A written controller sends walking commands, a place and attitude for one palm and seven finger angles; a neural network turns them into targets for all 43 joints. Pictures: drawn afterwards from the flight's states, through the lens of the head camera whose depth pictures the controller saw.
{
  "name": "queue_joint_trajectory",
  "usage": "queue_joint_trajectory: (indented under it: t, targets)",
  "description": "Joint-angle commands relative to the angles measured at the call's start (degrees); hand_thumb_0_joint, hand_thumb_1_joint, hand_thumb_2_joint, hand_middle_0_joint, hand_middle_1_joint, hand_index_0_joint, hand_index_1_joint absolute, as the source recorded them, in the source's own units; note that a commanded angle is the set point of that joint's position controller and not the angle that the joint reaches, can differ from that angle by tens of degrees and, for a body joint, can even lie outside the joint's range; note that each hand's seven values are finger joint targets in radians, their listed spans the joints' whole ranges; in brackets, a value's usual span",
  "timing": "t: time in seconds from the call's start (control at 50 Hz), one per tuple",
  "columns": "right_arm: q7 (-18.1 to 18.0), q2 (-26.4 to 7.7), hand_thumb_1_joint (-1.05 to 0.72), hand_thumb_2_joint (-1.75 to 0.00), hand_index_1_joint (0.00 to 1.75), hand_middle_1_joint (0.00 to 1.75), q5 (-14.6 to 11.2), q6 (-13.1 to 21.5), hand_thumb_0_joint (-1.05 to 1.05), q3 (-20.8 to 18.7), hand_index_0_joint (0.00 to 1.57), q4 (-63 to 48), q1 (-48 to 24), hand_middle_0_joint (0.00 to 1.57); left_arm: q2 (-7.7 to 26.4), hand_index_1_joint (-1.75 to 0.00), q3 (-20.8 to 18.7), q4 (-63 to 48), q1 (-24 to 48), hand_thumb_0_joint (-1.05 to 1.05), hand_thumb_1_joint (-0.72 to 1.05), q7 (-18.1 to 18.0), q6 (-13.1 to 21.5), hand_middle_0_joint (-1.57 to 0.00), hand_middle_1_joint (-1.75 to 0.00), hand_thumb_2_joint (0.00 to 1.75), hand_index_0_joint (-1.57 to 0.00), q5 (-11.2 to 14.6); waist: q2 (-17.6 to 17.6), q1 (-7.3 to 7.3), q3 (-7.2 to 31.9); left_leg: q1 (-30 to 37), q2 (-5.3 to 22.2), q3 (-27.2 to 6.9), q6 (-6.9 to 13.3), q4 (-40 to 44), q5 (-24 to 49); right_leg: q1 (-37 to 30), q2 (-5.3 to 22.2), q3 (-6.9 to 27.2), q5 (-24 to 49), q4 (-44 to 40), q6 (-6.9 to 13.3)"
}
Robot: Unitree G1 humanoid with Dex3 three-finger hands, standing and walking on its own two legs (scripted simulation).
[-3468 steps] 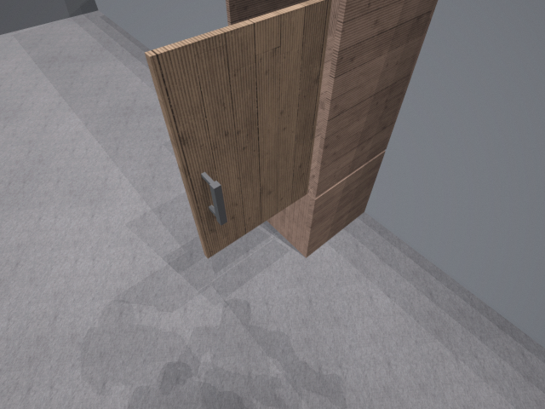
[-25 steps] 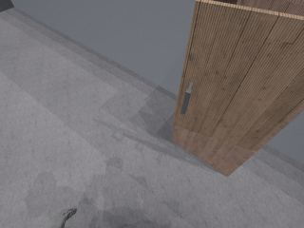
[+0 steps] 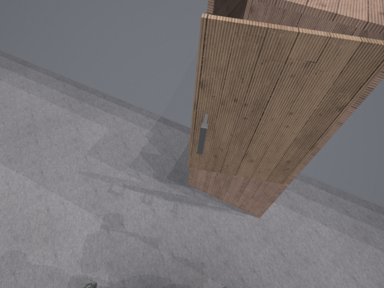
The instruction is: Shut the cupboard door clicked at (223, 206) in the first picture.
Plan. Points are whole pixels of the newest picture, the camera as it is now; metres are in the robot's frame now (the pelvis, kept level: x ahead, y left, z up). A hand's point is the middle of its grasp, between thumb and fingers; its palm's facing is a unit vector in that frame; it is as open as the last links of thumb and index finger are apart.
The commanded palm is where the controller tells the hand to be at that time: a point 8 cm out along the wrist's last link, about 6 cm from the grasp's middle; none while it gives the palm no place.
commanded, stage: take the last steps up to it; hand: left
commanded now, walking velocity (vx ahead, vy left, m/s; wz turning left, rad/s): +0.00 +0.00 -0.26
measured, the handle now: (203, 134) +0.55 +0.00 -0.09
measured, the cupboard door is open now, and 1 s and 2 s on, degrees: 16 16 16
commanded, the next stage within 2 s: come to a stop and stand still in 0.22 s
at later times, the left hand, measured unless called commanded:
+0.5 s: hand out of the picture +0.10 +0.16 -0.19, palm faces -0.07 -0.98 -0.17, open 7.4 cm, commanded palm none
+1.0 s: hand out of the picture +0.14 +0.12 -0.18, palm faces -0.08 -0.98 -0.20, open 7.4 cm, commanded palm none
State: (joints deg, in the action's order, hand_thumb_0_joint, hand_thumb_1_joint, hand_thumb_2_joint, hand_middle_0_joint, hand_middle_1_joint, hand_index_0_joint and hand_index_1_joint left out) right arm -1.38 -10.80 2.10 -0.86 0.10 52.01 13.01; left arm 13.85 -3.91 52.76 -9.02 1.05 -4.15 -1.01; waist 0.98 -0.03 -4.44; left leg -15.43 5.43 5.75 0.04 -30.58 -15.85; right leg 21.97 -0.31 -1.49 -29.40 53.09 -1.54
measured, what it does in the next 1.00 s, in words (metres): steps on the spot: right foot, then left foot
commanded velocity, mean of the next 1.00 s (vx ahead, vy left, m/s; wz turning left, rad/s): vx -0.01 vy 0.00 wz -0.06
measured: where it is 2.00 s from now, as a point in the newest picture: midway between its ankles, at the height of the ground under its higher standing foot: outside the picture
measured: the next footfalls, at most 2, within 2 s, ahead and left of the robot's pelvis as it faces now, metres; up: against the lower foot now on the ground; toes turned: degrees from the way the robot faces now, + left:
right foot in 0.12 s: +0.02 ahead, -0.14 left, +0.00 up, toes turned -5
left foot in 0.40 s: +0.09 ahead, +0.08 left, +0.00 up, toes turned -1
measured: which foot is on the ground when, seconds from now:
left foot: down 0.00-0.14, up 0.16-0.38, down 0.40-1.00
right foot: up 0.00-0.10, down 0.12-0.40, up 0.42-0.66, down 0.68-1.00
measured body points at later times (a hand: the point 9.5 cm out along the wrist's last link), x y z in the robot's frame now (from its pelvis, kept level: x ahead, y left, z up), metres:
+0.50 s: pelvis +0.05 -0.02 -0.01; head +0.08 +0.01 +0.44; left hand +0.11 +0.22 -0.18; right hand +0.07 -0.27 -0.14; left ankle +0.06 +0.08 -0.74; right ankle -0.03 -0.13 -0.70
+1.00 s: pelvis +0.06 -0.06 +0.00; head +0.09 -0.05 +0.45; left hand +0.14 +0.17 -0.16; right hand +0.07 -0.30 -0.15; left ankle +0.05 +0.08 -0.74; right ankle +0.03 -0.18 -0.74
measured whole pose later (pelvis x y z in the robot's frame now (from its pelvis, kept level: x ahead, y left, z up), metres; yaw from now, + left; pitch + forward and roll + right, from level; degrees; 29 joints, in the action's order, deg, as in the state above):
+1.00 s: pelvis +0.06 -0.06 +0.00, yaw -6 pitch -1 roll +0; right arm -1.1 -10.3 0.7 -1.3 -1.1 61.0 12.7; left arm 10.5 -1.4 60.0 -10.0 -1.8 -1.3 -0.8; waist 1.5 0.3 -3.3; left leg -10.1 2.6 4.2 -1.4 -27.4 -16.6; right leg 11.0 1.5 -0.6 -17.2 28.8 -0.6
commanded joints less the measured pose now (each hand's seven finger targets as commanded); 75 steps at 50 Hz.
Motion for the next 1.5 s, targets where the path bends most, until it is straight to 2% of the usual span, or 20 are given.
queue_joint_trajectory:
  t: [0.0, 0.06, 0.1, 0.12, 0.14, 0.22, 0.34, 0.38, 0.42, 0.52, 0.6, 0.66, 0.72, 0.84, 0.98, 1.0, 1.04, 1.12, 1.2, 1.48]
  targets:
    - [-0.9, -12.8, -0.9, -0.9, 0.3, 0.3, -0.2, 0.4, 0.0, -4.2, 0.2, -0.6, 3.3, 0.2, 2.2, -0.3, -0.1, -4.2, 0.3, 0.0, 0.9, 0.0, 1.6, -0.2, -0.3, 0.9, -0.2, 0.1, -13.7, -1.64, 8.1, 8.6, 12.3, -7.7, 8.1, 7.1, 29.6, -2.8, -0.3, -2.2, 3.4, -10.8, 0.4]
    - [-0.6, -12.5, -0.9, -0.9, 0.3, 0.3, -0.9, 0.0, 0.0, -4.6, 0.2, -0.5, 1.3, 0.2, 3.4, -0.3, -0.6, -2.1, -5.2, 0.0, 0.9, -0.2, 1.9, -0.2, -0.3, 0.9, -0.2, 0.0, -9.2, 1.13, 7.6, 1.7, 10.0, -4.7, 4.2, 3.1, 17.0, -14.2, -0.4, -2.3, 17.6, -26.1, 1.4]
    - [-0.1, -7.4, -0.9, -0.9, 0.3, 0.3, -1.4, -0.3, 0.0, -4.0, 0.2, -2.2, -0.2, 0.2, 10.6, -0.3, -2.0, -1.3, -7.4, 0.0, 0.9, -0.7, 2.5, -0.2, -0.3, 0.9, -0.2, -0.9, 10.4, 2.13, 5.5, -12.9, -0.2, 3.7, -1.9, -9.8, -11.9, -20.3, 14.9, 17.7, 17.8, -37.0, 7.6]
    - [0.2, -6.7, -0.9, -0.9, 0.3, 0.3, -1.0, -0.8, 0.0, -3.4, 0.2, -3.8, -3.7, 0.2, 12.7, -0.3, -2.2, -1.1, -8.9, 0.0, 0.9, -0.8, 2.5, -0.2, -0.3, 0.9, -0.2, -0.7, 11.6, 4.53, 3.5, -15.7, -2.7, 1.0, -2.3, -21.0, -21.0, -16.1, 20.7, 23.0, 16.2, -40.4, 13.2]
    - [-0.3, -7.0, -0.9, -0.9, 0.3, 0.3, -0.8, -1.1, 0.0, -3.8, 0.2, -3.1, -4.6, 0.2, 11.3, -0.3, -2.4, -0.9, -8.2, 0.0, 0.9, -1.3, 2.8, -0.2, -0.3, 0.9, -0.2, -0.8, 13.2, 3.6, 1.9, -20.0, -2.1, -3.6, -2.0, -28.4, -18.5, -15.7, 18.8, 24.7, 16.5, -41.0, 14.9]
    - [0.2, -6.6, -0.9, -0.9, 0.3, 0.3, -0.8, 0.0, 0.0, -3.5, 0.2, -0.3, -0.3, 0.2, 6.7, -0.3, -1.3, -1.7, -1.9, 0.0, 0.9, -1.9, 3.6, -0.2, -0.3, 0.9, -0.2, -0.7, 7.7, -0.69, 3.8, -15.4, -0.2, -3.1, -2.9, -26.2, -11.6, -15.5, 13.4, 11.7, 27.3, -35.8, 13.9]
    - [-0.3, -5.7, -0.9, -0.9, 0.3, 0.3, -0.7, 1.5, 0.0, -2.5, 0.2, 2.8, 6.8, 0.2, 5.5, -0.3, -1.0, 0.1, -2.8, 0.0, 0.9, -1.3, 3.2, -0.2, -0.3, 0.9, -0.2, 0.3, 2.6, -2.74, 4.9, 6.9, -1.9, -0.9, -1.9, 6.0, 7.7, -6.7, 7.8, 8.7, 26.0, -26.5, 8.1]
    - [-1.2, -13.6, -0.9, -0.9, 0.3, 0.3, -0.1, 1.8, 0.0, -3.6, 0.2, 3.3, 9.4, 0.2, 1.1, -0.3, 0.2, 0.1, -7.3, 0.0, 0.9, -1.4, 2.8, -0.2, -0.3, 0.9, -0.2, 0.8, -16.5, -2.24, 7.7, 13.0, 18.3, -22.3, 8.2, 10.2, 29.1, 1.3, 0.1, 0.8, 2.4, -10.7, 1.9]
    - [-2.1, -13.2, -0.9, -0.9, 0.3, 0.3, 0.1, 1.5, 0.0, -3.3, 0.2, 3.4, 8.2, 0.2, 2.5, -0.3, -0.1, -0.2, -3.6, 0.0, 0.9, -1.6, 1.9, -0.2, -0.3, 0.9, -0.2, -0.1, -14.4, -2.51, 4.5, 7.6, 19.7, -23.7, 12.2, 11.4, 35.6, 3.8, 0.8, 4.2, -5.4, 3.4, 1.4]
    - [-2.1, -10.5, -0.9, -0.9, 0.3, 0.3, -0.2, 0.9, 0.0, -3.1, 0.2, 3.3, 2.3, 0.2, 1.0, -0.3, 0.3, 1.1, -3.0, 0.0, 0.9, -1.2, 1.6, -0.2, -0.3, 0.9, -0.2, 0.2, -10.6, -0.78, 4.9, 7.7, 12.6, -10.1, 9.4, 7.9, 41.0, -1.4, 1.5, 0.7, 0.9, -7.3, 0.8]
    - [-1.2, -10.1, -0.9, -0.9, 0.3, 0.3, -1.1, 0.3, 0.0, -4.0, 0.2, 3.9, 0.1, 0.2, 1.2, -0.3, 0.5, 2.9, -7.9, 0.0, 0.9, -1.6, 2.4, -0.2, -0.3, 0.9, -0.2, -0.1, -10.4, 1.41, 8.1, 4.6, 8.2, -6.3, 5.4, 4.7, 26.1, -12.0, 0.5, -1.8, 18.8, -24.1, 1.1]
    - [0.1, -4.2, -0.9, -0.9, 0.3, 0.3, -1.9, -0.3, 0.0, -3.3, 0.2, 3.5, 1.7, 0.2, 7.6, -0.3, 0.2, 2.8, -5.6, 0.0, 0.9, -2.3, 3.7, -0.2, -0.3, 0.9, -0.2, -0.6, 4.4, -0.48, 5.0, -1.5, -2.6, -0.1, -1.3, -1.5, -4.4, -11.2, 15.2, 13.0, 33.1, -32.7, 7.2]
    - [0.1, -3.7, -0.9, -0.9, 0.3, 0.3, -1.4, -1.1, 0.0, -3.1, 0.2, 4.8, 2.1, 0.2, 6.8, -0.3, 0.6, 3.5, -2.9, 0.0, 0.9, -2.6, 4.2, -0.2, -0.3, 0.9, -0.2, -0.4, 11.2, -0.72, 4.2, 0.5, -2.7, -2.2, -1.6, -3.6, -6.4, -10.2, 15.0, 13.6, 38.5, -33.7, 9.1]
    - [-0.1, -5.7, -0.9, -0.9, 0.3, 0.3, -1.5, 0.2, 0.0, -2.6, 0.2, 7.0, 3.2, 0.2, 5.1, -0.3, 0.7, 4.0, -2.9, 0.0, 0.9, -3.2, 3.7, -0.2, -0.3, 0.9, -0.2, 0.1, 0.1, 0.08, 5.3, 6.6, 0.7, -3.7, -0.7, 4.4, 19.0, -12.0, 8.7, 6.4, 38.8, -27.0, 4.5]
    - [-0.3, -5.5, -0.9, -0.9, 0.3, 0.3, -1.5, 0.6, 0.0, -2.2, 0.2, 7.4, 2.2, 0.2, 3.6, -0.3, 1.4, 5.4, -3.7, 0.0, 0.9, -3.0, 3.6, -0.2, -0.3, 0.9, -0.2, 0.2, -0.8, 0.39, 4.8, 7.0, 1.0, -4.6, -0.1, 7.3, 15.7, -12.4, 6.7, 5.6, 30.9, -29.4, 3.4]
    - [0.1, -7.4, -0.9, -0.9, 0.3, 0.3, -2.1, 1.8, 0.0, -2.7, 0.2, 2.8, -2.9, 0.2, 4.2, -0.3, 1.8, 6.9, -10.7, 0.0, 0.9, -5.5, 5.4, -0.2, -0.3, 0.9, -0.2, 0.2, -5.0, 2.15, 4.3, 4.7, 1.9, -1.8, -1.3, -4.8, 15.3, -10.9, 10.9, 9.1, 49.7, -28.0, 2.9]
    - [0.3, -4.7, -0.9, -0.9, 0.3, 0.3, -1.5, 2.4, 0.0, -2.7, 0.2, 1.9, 4.1, 0.2, 7.7, -0.3, 1.2, 3.7, -7.4, 0.0, 0.9, -4.9, 6.8, -0.2, -0.3, 0.9, -0.2, -0.2, -2.9, -1.73, 13.2, 3.4, -1.1, -2.9, -0.3, 0.6, 13.5, -18.6, 11.7, 7.4, 64.7, -19.2, 4.9]
    - [-0.4, -6.2, -0.9, -0.9, 0.3, 0.3, -1.4, 2.0, 0.0, -2.8, 0.2, 1.3, 3.7, 0.2, 4.2, -0.3, 2.4, 2.7, -5.9, 0.0, 0.9, -4.3, 5.3, -0.2, -0.3, 0.9, -0.2, -0.1, -3.6, -0.48, 8.5, 6.6, 2.0, -5.4, 1.4, 1.2, 26.6, -10.5, 6.4, 3.2, 34.6, -20.6, 3.4]
    - [0.3, -6.7, -0.9, -0.9, 0.3, 0.3, -1.2, 1.5, 0.0, -2.5, 0.2, 0.1, 0.7, 0.2, 3.8, -0.3, 3.0, 2.4, -5.4, 0.0, 0.9, -3.6, 4.3, -0.2, -0.3, 0.9, -0.2, -0.1, -0.2, -0.17, -1.8, -1.3, 1.0, -7.7, 2.0, 7.9, 2.5, -5.4, 4.8, 4.6, 14.2, -26.4, 2.7]
    - [0.8, -7.1, -0.9, -0.9, 0.3, 0.3, -1.2, 2.1, 0.0, -2.2, 0.2, 2.9, 3.6, 0.2, 3.9, -0.3, 3.3, 3.4, -9.9, 0.0, 0.9, -2.8, 4.9, -0.2, -0.3, 0.9, -0.2, -0.1, -0.8, -0.06, 0.6, -2.0, 0.3, -8.9, 1.9, 12.4, -8.4, -5.2, 5.4, 5.4, 9.1, -30.4, 2.8]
